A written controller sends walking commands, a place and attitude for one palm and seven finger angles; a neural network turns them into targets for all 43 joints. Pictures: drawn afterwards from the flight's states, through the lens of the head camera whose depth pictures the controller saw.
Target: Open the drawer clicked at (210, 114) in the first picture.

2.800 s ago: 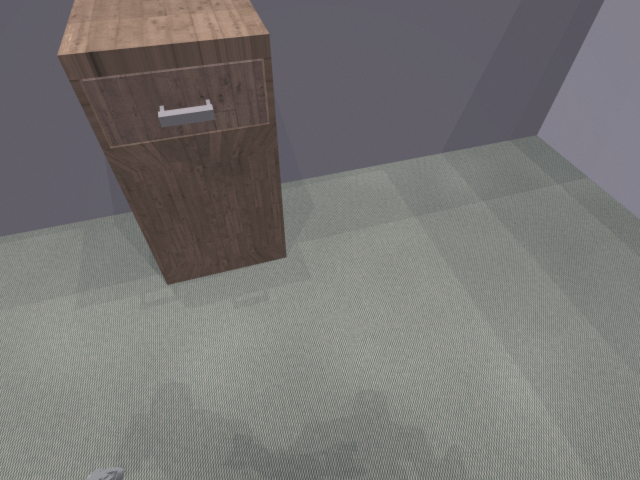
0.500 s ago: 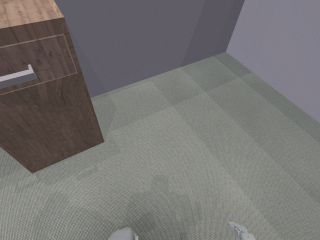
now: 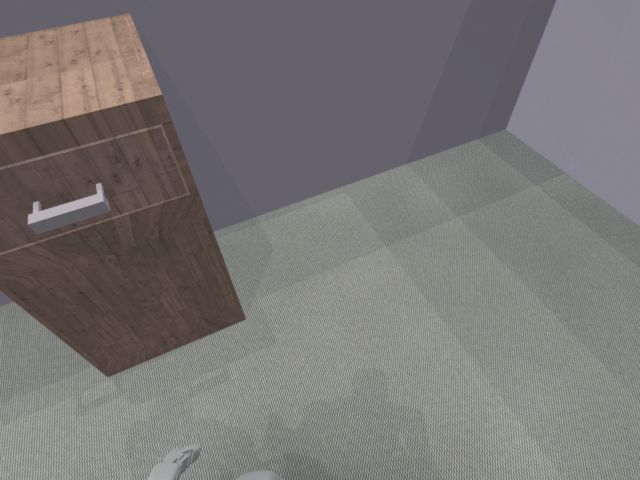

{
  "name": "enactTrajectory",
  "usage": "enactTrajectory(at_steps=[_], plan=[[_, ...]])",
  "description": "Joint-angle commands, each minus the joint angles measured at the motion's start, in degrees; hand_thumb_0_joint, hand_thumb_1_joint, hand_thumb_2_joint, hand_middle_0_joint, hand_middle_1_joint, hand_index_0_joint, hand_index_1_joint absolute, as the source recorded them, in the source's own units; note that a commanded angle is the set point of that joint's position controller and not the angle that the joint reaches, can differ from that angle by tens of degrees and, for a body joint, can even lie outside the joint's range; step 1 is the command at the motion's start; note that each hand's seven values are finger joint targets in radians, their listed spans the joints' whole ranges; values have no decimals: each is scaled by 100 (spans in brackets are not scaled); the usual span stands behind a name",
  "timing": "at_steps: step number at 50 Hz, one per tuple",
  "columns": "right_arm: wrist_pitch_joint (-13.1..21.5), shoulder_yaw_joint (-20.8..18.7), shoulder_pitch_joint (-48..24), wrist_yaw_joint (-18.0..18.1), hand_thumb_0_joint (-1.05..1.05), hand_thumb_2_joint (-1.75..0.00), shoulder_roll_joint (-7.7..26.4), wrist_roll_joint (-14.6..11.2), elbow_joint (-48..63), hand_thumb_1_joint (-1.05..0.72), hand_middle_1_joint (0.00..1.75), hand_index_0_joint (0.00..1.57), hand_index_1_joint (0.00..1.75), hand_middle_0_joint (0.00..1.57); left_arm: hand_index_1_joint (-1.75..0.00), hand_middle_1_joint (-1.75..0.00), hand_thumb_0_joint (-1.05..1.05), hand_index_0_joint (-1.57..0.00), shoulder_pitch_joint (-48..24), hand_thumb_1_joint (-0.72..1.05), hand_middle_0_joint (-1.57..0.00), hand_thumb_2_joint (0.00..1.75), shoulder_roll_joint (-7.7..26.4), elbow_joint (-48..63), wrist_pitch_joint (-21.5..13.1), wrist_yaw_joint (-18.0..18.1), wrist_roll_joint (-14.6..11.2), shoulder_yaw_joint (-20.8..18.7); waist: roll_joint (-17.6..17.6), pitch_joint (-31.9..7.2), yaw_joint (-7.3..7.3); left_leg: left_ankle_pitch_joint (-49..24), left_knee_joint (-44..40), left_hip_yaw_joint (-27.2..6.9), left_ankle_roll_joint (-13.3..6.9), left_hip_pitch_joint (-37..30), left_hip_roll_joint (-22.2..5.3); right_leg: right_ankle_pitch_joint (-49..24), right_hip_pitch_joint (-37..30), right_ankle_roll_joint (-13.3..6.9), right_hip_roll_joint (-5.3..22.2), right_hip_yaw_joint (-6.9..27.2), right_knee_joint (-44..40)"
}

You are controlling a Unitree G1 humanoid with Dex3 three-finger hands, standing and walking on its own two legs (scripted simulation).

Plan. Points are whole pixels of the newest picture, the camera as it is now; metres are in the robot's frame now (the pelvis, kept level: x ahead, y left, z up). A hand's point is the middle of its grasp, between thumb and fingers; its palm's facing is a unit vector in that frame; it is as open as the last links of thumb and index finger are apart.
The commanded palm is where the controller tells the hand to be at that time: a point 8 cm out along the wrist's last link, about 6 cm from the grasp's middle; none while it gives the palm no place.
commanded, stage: turn to face it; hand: left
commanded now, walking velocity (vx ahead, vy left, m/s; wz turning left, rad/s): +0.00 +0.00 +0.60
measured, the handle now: (69, 205) +0.61 +0.49 -0.05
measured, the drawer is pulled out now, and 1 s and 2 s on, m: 0.00 0.00 0.00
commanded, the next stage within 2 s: take the last steps up to it in 0.64 s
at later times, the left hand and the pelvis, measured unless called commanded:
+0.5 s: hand out of the picture +0.02 +0.27 -0.17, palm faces +0.29 -0.92 -0.27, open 7.4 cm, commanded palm none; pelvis +0.02 +0.04 +0.00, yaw +15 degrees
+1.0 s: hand out of the picture -0.04 +0.19 -0.16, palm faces +0.45 -0.87 -0.21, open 7.3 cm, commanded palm none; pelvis +0.03 +0.02 +0.01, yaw +24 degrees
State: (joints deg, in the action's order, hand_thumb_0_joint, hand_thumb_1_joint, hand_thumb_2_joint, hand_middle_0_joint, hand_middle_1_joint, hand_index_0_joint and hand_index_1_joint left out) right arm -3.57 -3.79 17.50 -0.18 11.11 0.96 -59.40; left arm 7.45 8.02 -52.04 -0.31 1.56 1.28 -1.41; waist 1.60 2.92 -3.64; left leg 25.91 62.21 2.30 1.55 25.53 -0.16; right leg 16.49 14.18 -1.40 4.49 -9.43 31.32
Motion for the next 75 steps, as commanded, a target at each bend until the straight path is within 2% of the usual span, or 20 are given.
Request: enactTrajectory(at_steps=[1, 10, 11, 12, 13, 19, 30, 31, 33, 38, 46, 51, 53, 54, 61, 68, 71, 72, 74, 75], plan=[[91, -101, -191, -73, 0, -90, 337, 27, 604, -90, 30, 20, 30, 20, -30, -30, 0, -20, 412, 90, -20, 90, 1089, 247, -66, 92, 9, -307, -1031, -261, 299, -140, 194, 3, 186, 616, -344, -2547, -639, -545, 1532, 563, -1099], [181, -70, -561, -125, 0, -90, 594, 15, 1019, -90, 30, 20, 30, 20, -30, -30, 0, -20, 660, 90, -20, 90, 1521, 210, 94, 8, 21, -459, -1078, -534, 292, -1040, -2904, 672, -6, -1053, -214, -2344, -365, -135, 1535, -147, 120], [237, -153, -166, -120, 0, -90, 959, 35, 945, -90, 30, 20, 30, 20, -30, -30, 0, -20, 694, 90, -20, 90, 1446, 279, 121, -15, -21, -451, -305, -846, 57, -1967, -3596, 259, -146, -2051, -486, -1832, 231, 122, 1362, -266, 1088], [296, -320, 159, -93, 0, -90, 1677, 70, 962, -90, 30, 20, 30, 20, -30, -30, 0, -20, 692, 90, -20, 90, 1069, 520, 135, -72, -73, -391, 1587, -1010, -94, -4144, -3965, -1947, -930, -2941, -2115, 1357, 1834, 629, 489, -398, 2555], [256, -335, 458, -66, 0, -90, 1926, 4, 853, -90, 30, 20, 30, 20, -30, -30, 0, -20, 356, 90, -20, 90, 1074, 689, 179, -37, -9, -315, 1371, -1067, -230, -4601, -4119, -2249, -1446, -2633, -2663, 2392, 1956, 598, 302, 251, 3327], [358, -117, -800, 85, 0, -90, 1261, 31, 1120, -90, 30, 20, 30, 20, -30, -30, 0, -20, 625, 90, -20, 90, 1072, 210, 222, -97, -35, -351, 699, -555, 308, -3835, -4148, -1047, -1087, -1729, -1407, 808, 1607, 610, 226, 750, 3237], [236, -151, -952, 34, 0, -90, 1148, 21, 1041, -90, 30, 20, 30, 20, -30, -30, 0, -20, 1053, 90, -20, 90, 956, 168, 100, -19, -78, -269, 532, -520, 492, -3152, -3703, -1349, -930, -1024, -1135, -89, -269, 459, -224, 583, 23], [250, -127, -963, 18, 0, -90, 1016, -16, 1047, -90, 30, 20, 30, 20, -30, -30, 0, -20, 1238, 90, -20, 90, 1060, 144, 37, 1, -52, -289, 154, -583, 608, -2556, -3270, -1177, -665, -704, -854, -644, -769, 419, 8, 791, -790], [223, -77, -926, -9, 0, -90, 569, -57, 1237, -90, 30, 20, 30, 20, -30, -30, 0, -20, 1248, 90, -20, 90, 1831, 235, -38, 31, 50, -389, -1733, -515, 618, 681, -1140, -287, -74, 319, 262, -2020, -793, -652, 2182, 2783, -1470], [66, -113, -644, -57, 0, -90, 544, 17, 694, -90, 30, 20, 30, 20, -30, -30, 0, -20, 630, 90, -20, 90, 1154, 277, -78, 55, 11, -262, -1052, -120, 342, -345, 469, -437, 30, 285, -87, -1600, -212, -539, 1260, 1397, -1410], [258, -3, -969, -135, 0, -90, 274, 51, 632, -90, 30, 20, 30, 20, -30, -30, 0, -20, 1498, 90, -20, 90, 1246, -364, -170, -31, 84, -314, -1085, -29, 751, -37, -1861, 162, -71, -14, -278, 723, -811, -709, 1371, 1618, -2029], [447, 85, 176, -16, 0, -90, 260, 21, 108, -90, 30, 20, 30, 20, -30, -30, 0, -20, 1238, 90, -20, 90, 1035, -608, -105, -88, -23, -254, -583, -171, 239, -816, -4012, 464, -204, -2251, -205, 1210, 440, -286, 768, 926, -1255], [482, -75, 929, 85, 0, -90, 1079, 84, -86, -90, 30, 20, 30, 20, -30, -30, 0, -20, 1030, 90, -20, 90, 450, -394, -76, -161, -39, -116, 1577, 101, -85, 769, -5206, -2000, -913, -2872, -2021, 1363, 2102, 178, -171, -74, 931], [470, -102, 993, 99, 0, -90, 1159, 84, -98, -90, 30, 20, 30, 20, -30, -30, 0, -20, 594, 90, -20, 90, 591, -213, -80, -170, 35, -141, 1289, 410, -193, 1242, -5572, -2515, -1241, -2407, -2354, 1528, 2355, 113, -108, 261, 1763], [710, 103, 548, 223, 0, -90, 498, 3, -132, -90, 30, 20, 30, 20, -30, -30, 0, -20, 913, 90, -20, 90, 434, -696, -23, -278, 15, -168, 444, 424, 345, -2137, -5287, -585, -1054, -2155, -1546, -67, 2052, 312, 235, 587, 2583], [676, 37, 878, 231, 0, -90, 458, 78, -437, -90, 30, 20, 30, 20, -30, -30, 0, -20, 191, 90, -20, 90, 312, -454, -32, -262, -14, -173, 552, 615, 171, -2788, -4898, -308, -1038, -2049, -1624, -85, 1438, 242, 106, 295, 989], [631, 18, 763, 231, 0, -90, 459, 82, -475, -90, 30, 20, 30, 20, -30, -30, 0, -20, 684, 90, -20, 90, 389, -597, -107, -253, -2, -239, 385, 354, 439, -2871, -4133, -173, -844, -1745, -1488, -369, 238, 106, -204, 68, 192], [636, 26, 730, 216, 0, -90, 435, 43, -480, -90, 30, 20, 30, 20, -30, -30, 0, -20, 1304, 90, -20, 90, 551, -790, -171, -238, 14, -283, 149, 20, 732, -3071, -3296, 90, -664, -1580, -1222, -686, -616, 31, -223, 119, -231], [692, 123, 962, 141, 0, -90, -59, -65, -268, -90, 30, 20, 30, 20, -30, -30, 0, -20, 2552, 90, -20, 90, 1510, -1114, -290, -128, 17, -492, -1892, -1076, 1006, 530, -248, 654, -225, 371, -100, -1950, -2730, -922, 1946, 3028, -1062], [593, 88, 655, 156, 0, -90, 135, -93, -154, -90, 30, 20, 30, 20, -30, -30, 0, -20, 2453, 90, -20, 90, 1475, -1087, -273, -78, -70, -467, -1656, -1054, 1047, 976, 653, 17, -336, 401, -232, -1308, -2106, -1190, 2102, 3310, -1514]])
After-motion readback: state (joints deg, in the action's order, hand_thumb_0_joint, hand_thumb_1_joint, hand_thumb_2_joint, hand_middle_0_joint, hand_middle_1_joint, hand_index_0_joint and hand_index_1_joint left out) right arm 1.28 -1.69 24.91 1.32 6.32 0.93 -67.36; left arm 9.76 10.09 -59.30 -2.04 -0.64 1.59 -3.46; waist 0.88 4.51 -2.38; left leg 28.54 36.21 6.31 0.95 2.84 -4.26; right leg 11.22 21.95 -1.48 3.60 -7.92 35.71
